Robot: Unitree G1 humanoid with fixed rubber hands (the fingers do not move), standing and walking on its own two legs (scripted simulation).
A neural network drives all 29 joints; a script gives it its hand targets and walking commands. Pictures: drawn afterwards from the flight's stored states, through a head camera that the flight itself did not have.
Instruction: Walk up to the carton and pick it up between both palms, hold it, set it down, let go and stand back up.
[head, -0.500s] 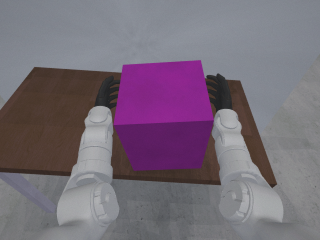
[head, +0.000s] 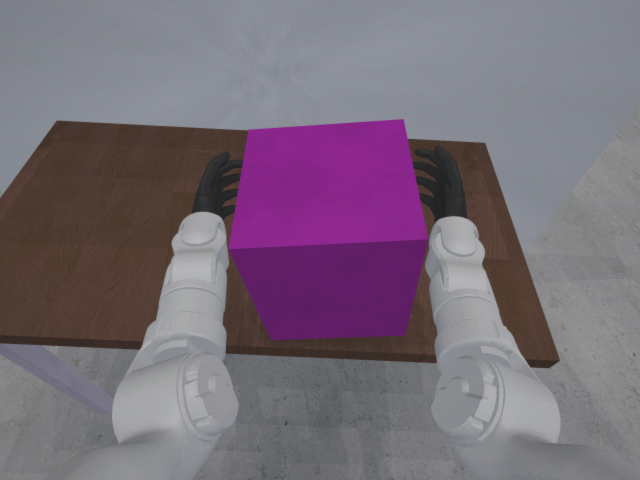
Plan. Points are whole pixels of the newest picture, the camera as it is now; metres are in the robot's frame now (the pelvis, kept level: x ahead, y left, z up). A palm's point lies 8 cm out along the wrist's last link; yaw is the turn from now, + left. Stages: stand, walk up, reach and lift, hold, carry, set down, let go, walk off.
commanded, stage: set down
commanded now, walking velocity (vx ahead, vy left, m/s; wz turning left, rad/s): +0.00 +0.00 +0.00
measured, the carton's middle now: (331, 239) +0.43 +0.00 +0.02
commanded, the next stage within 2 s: none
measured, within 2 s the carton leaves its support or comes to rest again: rests again in 1.74 s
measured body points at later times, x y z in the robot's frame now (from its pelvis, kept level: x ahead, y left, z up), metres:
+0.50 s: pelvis +0.00 +0.00 +0.00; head +0.06 +0.01 +0.44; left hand +0.44 +0.16 +0.06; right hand +0.43 -0.15 +0.08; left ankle -0.01 +0.11 -0.75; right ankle -0.04 -0.10 -0.75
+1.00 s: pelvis +0.00 +0.00 +0.00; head +0.06 +0.02 +0.44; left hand +0.44 +0.16 +0.06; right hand +0.43 -0.15 +0.08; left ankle -0.01 +0.11 -0.75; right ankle -0.04 -0.10 -0.75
